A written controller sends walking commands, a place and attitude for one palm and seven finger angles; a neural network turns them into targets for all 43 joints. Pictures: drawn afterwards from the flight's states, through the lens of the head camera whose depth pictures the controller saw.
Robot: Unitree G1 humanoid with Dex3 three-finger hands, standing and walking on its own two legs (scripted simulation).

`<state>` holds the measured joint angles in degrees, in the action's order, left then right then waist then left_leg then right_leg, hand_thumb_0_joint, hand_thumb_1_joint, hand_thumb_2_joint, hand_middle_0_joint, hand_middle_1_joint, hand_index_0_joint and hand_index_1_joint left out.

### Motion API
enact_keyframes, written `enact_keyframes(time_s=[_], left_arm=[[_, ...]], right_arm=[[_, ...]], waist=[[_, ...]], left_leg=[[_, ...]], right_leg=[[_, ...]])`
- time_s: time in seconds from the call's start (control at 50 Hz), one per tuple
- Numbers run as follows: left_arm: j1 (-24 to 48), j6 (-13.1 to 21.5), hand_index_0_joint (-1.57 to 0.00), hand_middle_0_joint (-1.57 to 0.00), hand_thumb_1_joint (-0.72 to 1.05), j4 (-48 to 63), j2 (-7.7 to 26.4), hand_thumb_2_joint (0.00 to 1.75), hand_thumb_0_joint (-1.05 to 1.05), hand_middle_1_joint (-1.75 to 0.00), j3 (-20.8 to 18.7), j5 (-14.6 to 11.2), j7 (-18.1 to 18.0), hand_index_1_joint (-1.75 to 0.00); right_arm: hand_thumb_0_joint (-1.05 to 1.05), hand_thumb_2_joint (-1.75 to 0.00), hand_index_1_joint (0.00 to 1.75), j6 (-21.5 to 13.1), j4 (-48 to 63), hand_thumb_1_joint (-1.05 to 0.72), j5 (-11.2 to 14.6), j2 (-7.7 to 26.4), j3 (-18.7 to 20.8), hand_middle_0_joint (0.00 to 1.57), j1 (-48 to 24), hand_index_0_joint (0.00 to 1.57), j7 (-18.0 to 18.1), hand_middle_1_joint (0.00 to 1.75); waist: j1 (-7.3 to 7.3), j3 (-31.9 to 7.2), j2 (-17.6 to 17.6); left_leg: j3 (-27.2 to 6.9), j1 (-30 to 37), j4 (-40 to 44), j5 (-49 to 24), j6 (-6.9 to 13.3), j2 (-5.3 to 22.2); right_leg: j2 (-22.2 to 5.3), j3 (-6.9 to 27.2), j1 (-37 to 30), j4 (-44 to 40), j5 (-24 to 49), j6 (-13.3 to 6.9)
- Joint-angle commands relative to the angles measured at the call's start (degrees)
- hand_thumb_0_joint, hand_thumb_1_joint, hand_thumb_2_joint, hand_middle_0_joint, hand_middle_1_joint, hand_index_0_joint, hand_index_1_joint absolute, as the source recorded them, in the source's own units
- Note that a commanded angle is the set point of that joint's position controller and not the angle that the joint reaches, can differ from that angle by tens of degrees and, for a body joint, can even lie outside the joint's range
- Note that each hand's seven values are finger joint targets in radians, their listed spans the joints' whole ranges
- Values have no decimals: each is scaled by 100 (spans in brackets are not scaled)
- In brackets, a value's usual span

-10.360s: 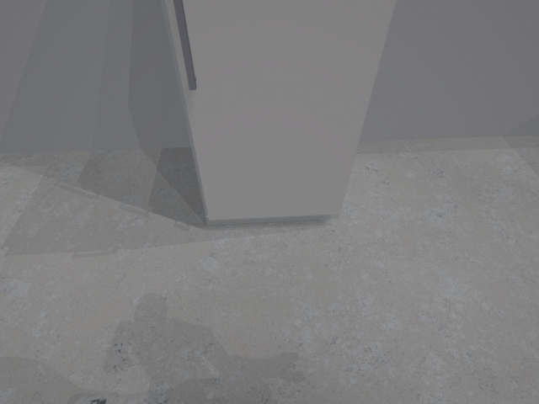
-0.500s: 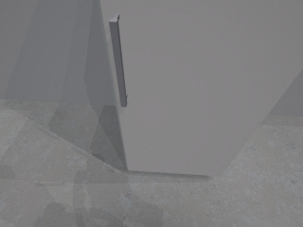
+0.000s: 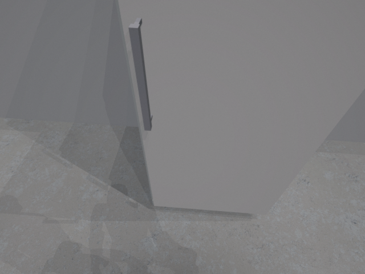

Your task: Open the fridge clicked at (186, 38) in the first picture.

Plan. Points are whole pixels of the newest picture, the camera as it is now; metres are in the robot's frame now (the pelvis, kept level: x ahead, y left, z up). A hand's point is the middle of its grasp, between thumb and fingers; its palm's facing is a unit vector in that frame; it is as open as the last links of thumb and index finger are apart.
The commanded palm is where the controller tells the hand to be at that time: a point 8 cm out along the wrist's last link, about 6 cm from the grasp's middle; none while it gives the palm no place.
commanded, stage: look again from close up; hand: left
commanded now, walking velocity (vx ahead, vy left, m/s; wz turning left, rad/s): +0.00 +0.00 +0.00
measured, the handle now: (144, 82) +0.53 +0.14 +0.14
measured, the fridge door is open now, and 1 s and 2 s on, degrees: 0 0 0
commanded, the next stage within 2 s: raise the hand to about handle height in 0.10 s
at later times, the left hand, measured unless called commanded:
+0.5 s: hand (108, 234) +0.19 +0.17 +0.00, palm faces +0.00 -1.00 -0.05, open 8.0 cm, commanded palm +0.12 +0.24 -0.02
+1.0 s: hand (78, 224) +0.20 +0.22 +0.04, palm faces +0.03 -1.00 -0.05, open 10.9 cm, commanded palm +0.16 +0.27 +0.05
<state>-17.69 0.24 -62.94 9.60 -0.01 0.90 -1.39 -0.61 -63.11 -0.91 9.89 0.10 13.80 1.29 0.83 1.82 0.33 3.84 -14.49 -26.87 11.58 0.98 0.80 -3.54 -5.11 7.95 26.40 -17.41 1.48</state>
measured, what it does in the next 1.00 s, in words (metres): stands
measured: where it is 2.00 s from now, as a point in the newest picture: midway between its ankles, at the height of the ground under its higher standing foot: outside the picture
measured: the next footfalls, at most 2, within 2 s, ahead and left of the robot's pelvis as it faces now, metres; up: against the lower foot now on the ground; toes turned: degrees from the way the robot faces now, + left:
none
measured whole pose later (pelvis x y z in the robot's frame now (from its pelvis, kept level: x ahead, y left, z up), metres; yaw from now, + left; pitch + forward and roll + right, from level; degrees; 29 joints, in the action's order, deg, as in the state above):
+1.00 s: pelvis -0.02 -0.01 -0.04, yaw +0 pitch +6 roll -2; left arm -19.8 13.8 -2.0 18.2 -19.0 -22.0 21.9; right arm -13.1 -34.3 2.4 11.5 -1.8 15.6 5.0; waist -0.1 -4.5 -2.5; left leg 1.7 -35.2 -48.5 19.6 -0.3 4.2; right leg -1.4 -5.8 27.6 46.9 -25.4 -0.1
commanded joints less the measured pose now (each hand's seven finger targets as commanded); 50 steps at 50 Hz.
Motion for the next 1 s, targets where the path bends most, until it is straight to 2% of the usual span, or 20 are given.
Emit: enact_keyframes(time_s=[0.0, 0.16, 0.18, 0.2, 0.22, 0.24, 0.26, 0.28, 0.3, 0.36, 0.4, 0.42, 0.48, 0.54, 0.62, 0.66, 0.72, 0.82, 0.88, 0.98], left_arm=[[-348, 95, -20, -20, 90, 157, 643, 90, 0, -30, -107, 8, -48, -30], [-281, 100, -20, -20, 90, 156, 689, 90, 0, -30, -121, 9, -49, -30], [-539, 170, -20, -20, 90, 81, 563, 90, 0, -30, -27, 66, -277, -30], [3654, 1419, -20, -20, 88, 8949, 1929, 89, 0, -32, -851, -1086, -242, -32], [2656, 1393, -20, -20, 85, 8649, 2556, 88, 0, -33, -1340, -705, -533, -33], [-323, 739, -21, -21, 83, 7171, 597, 87, 0, -34, -387, -838, -524, -34], [-593, 515, -21, -21, 81, 6531, 120, 86, 0, -36, -270, -989, -454, -36], [-41, 789, -21, -21, 78, 6939, 350, 85, 0, -37, -456, -1068, -330, -37], [-328, 1120, -21, -21, 76, 6525, 627, 84, 0, -39, -896, -1049, -188, -39], [-2055, 2269, -22, -22, 69, 4984, 37, 81, 0, -43, -1005, -1346, 843, -43], [-2118, 3121, -22, -22, 64, 4937, 288, 79, 0, -47, -1250, -1558, 1708, -47], [-2144, 3342, -22, -22, 62, 4752, 629, 78, 0, -48, -1544, -1629, 2168, -48], [-1673, 3077, -22, -22, 55, 5874, 1019, 75, 0, -53, -1988, -2099, 2558, -53], [-800, 2950, -23, -23, 48, 7283, 1258, 72, 0, -57, -2207, -2266, 2304, -57], [377, 3327, -24, -24, 39, 8334, 1253, 68, 0, -63, -1672, -2000, 2006, -63], [316, 3326, -24, -24, 34, 8121, 1175, 66, 0, -66, -1487, -1951, 2120, -66], [222, 2841, -25, -25, 27, 7575, 1438, 63, 0, -70, -1622, -2018, 2386, -70], [-272, 1839, -25, -25, 15, 7000, 1921, 58, 0, -78, -2480, -2260, 2408, -78], [-178, 1683, -26, -26, 8, 7167, 1778, 55, 0, -82, -2559, -2454, 2286, -82], [96, 1751, -27, -27, -3, 7188, 1724, 50, 0, -90, -2410, -2431, 2326, -90]], right_arm=[[0, -90, 30, -111, 198, -90, 17, 625, 84, 20, 208, 20, -1, 30], [0, -90, 30, -120, 169, -90, 19, 640, 78, 20, 172, 20, 4, 30], [0, -90, 30, -122, 521, -90, 68, 689, 65, 20, -125, 20, -40, 30], [0, -90, 30, -927, 2442, -90, 340, 1526, 249, 20, 55, 20, 230, 30], [0, -90, 30, -1333, 2226, -90, 335, 998, -4, 20, -459, 20, 494, 30], [0, -90, 30, -1596, 2314, -90, 303, 849, 114, 20, -262, 20, 411, 30], [0, -90, 30, -1621, 2122, -90, 439, 868, 146, 20, -246, 20, 406, 30], [0, -90, 30, -1669, 2497, -90, 365, 1043, 264, 20, -353, 20, 397, 30], [0, -90, 30, -1673, 2525, -90, 249, 1124, 379, 20, -362, 20, 376, 30], [0, -90, 30, -1585, 2913, -90, 159, 1009, 532, 20, -678, 20, 139, 30], [0, -90, 30, -1548, 3236, -90, 216, 1072, 618, 20, -859, 20, -20, 30], [0, -90, 30, -1537, 3419, -90, 272, 1126, 650, 20, -838, 20, -109, 30], [0, -90, 30, -1491, 4069, -90, 356, 1138, 628, 20, -963, 20, -2, 30], [0, -90, 30, -1456, 4170, -90, 315, 1056, 588, 20, -650, 20, 148, 30], [0, -90, 30, -1524, 3893, -90, 225, 1038, 449, 20, -288, 20, 303, 30], [0, -90, 30, -1604, 3763, -90, 266, 1068, 413, 20, -290, 20, 366, 30], [0, -90, 30, -1676, 3708, -90, 344, 1150, 339, 20, -366, 20, 436, 30], [0, -90, 30, -1618, 3809, -90, 385, 1091, 267, 20, -584, 20, 471, 30], [0, -90, 30, -1603, 3878, -90, 375, 1048, 223, 20, -574, 20, 454, 30], [0, -90, 30, -1709, 3857, -90, 384, 1137, 204, 20, -418, 20, 406, 30]], waist=[[-15, 152, 20], [-5, 122, 4], [59, 474, 165], [-728, -2365, -915], [-212, -2019, -1415], [-125, -1652, -1301], [-251, -1017, -579], [-366, -397, -347], [-343, -388, 68], [167, -124, 1300], [227, -427, 1143], [294, -565, 671], [344, -1466, 285], [173, -1818, -280], [-375, -1541, -408], [-435, -1391, -709], [-355, -1235, -579], [99, -1502, -210], [113, -1498, 48], [46, -1395, -126]], left_leg=[[-528, 206, 544, -606, 90, 519], [-518, 247, 543, -779, 89, 538], [-452, -132, -528, -886, -65, 521], [-244, 1734, 98, -1239, 92, -73], [-85, 1866, 74, -1235, 22, 116], [-351, 1335, 298, -1108, -42, 178], [-413, 792, 152, -731, -59, 97], [-485, 281, -97, -322, -37, 19], [-464, -99, -341, -135, -63, -10], [-325, -1481, -1127, 151, -199, -54], [-255, -2012, -1668, 283, -237, -74], [-221, -2059, -1875, 171, -237, -96], [-67, -1962, -2063, 272, -85, -170], [-191, -1770, -2276, 187, -18, -103], [-438, -1597, -2462, 121, 74, 37], [-477, -1547, -2439, 302, 78, 57], [-521, -1586, -2258, 486, 94, 58], [-529, -1402, -1794, 231, 52, 28], [-497, -1266, -1604, 63, 35, 13], [-455, -988, -1388, 23, 35, -2]], right_leg=[[-351, 397, 425, -597, 380, -281], [-363, 398, 347, -608, 523, -284], [-540, 834, 628, -814, 1818, -248], [92, 152, 277, -59, 2005, -310], [213, 96, 557, 243, 1319, -322], [288, -256, 819, 504, 636, -325], [329, -248, 1075, 446, 583, -246], [314, -256, 1399, 330, 481, -190], [341, -263, 1710, 377, 228, -189], [423, -244, 2443, 1084, -178, -206], [347, -40, 2633, 1578, -147, -250], [263, 147, 2527, 1731, 56, -317], [226, 385, 2311, 1736, -102, -213], [246, 624, 2408, 1726, -71, -138], [386, 493, 2934, 1874, 164, -173], [401, 484, 3107, 1783, -69, -206], [392, 560, 2916, 1494, -348, -200], [325, 490, 2072, 1179, -217, -166], [328, 392, 1928, 1074, 74, -92], [373, 309, 1933, 968, 178, -97]])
